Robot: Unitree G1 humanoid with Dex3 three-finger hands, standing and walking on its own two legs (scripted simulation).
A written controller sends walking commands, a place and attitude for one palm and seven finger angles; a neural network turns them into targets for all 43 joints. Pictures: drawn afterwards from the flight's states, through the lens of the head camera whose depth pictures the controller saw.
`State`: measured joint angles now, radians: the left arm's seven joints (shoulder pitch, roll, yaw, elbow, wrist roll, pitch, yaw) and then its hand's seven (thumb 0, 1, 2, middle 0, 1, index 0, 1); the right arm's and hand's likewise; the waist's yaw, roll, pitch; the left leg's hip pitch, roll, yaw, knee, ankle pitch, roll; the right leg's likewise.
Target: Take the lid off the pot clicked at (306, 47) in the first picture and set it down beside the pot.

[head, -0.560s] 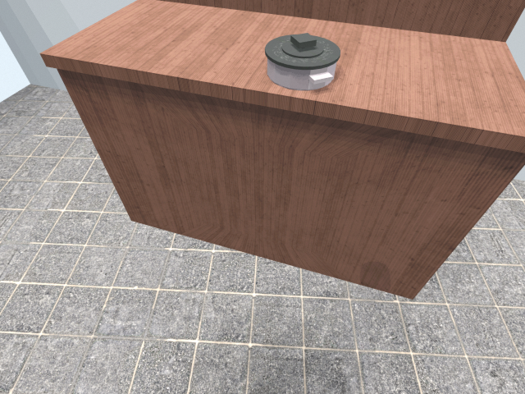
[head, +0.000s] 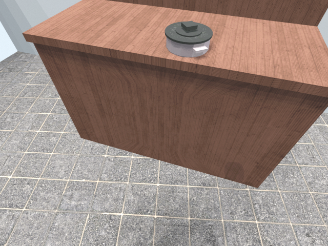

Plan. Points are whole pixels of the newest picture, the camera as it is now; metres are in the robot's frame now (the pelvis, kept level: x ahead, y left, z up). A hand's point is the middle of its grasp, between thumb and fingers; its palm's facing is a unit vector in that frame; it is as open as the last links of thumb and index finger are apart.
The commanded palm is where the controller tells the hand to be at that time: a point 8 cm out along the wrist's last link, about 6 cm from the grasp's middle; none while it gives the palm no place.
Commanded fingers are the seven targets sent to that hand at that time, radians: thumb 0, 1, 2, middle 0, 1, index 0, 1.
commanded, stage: look at it before walking up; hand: left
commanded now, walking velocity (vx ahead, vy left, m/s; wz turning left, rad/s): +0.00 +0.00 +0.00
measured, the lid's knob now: (189, 25) +0.86 -0.05 +0.15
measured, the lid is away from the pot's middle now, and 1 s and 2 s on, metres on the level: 0.00 0.00 0.00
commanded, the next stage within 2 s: turn to face it in 0.08 s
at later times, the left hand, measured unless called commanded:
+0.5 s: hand out of the picture +0.04 +0.19 -0.18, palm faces -0.05 -0.97 -0.23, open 7.4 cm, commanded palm none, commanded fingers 0.00 0.90 0.90 -0.20 -0.30 -0.20 -0.30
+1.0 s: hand out of the picture +0.08 +0.18 -0.17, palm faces -0.12 -0.96 -0.24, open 7.4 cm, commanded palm none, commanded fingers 0.00 0.90 0.90 -0.20 -0.30 -0.20 -0.30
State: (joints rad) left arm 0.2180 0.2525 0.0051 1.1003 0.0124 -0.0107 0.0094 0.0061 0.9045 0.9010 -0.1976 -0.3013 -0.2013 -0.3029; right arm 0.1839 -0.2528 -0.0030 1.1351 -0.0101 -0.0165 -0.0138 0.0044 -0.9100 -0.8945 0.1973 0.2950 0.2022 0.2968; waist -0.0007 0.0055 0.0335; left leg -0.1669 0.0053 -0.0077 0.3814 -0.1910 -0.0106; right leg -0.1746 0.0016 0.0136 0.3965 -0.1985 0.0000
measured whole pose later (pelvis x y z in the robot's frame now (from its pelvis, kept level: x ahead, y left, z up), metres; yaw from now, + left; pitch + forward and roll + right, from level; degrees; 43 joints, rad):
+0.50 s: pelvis +0.00 +0.00 -0.01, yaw -5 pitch -1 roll +0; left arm 0.26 0.20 0.03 1.05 0.02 0.03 0.00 0.01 0.91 0.90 -0.20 -0.30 -0.20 -0.30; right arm 0.20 -0.20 -0.02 1.08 -0.01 0.00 -0.03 0.00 -0.91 -0.89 0.20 0.29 0.20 0.30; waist 0.01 0.01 0.04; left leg -0.21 0.04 0.07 0.50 -0.27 -0.01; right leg -0.26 0.04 0.09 0.52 -0.24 -0.01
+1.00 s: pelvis +0.00 +0.00 -0.02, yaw -11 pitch +0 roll +1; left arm 0.28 0.17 0.05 0.95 0.02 0.00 0.01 0.00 0.91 0.90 -0.20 -0.30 -0.20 -0.30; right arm 0.22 -0.22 -0.06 1.03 -0.02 0.03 -0.01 0.01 -0.91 -0.89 0.20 0.29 0.20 0.30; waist 0.01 0.03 0.04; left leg -0.38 0.02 0.04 0.92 -0.51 0.00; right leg -0.33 0.08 0.15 0.60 -0.28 -0.03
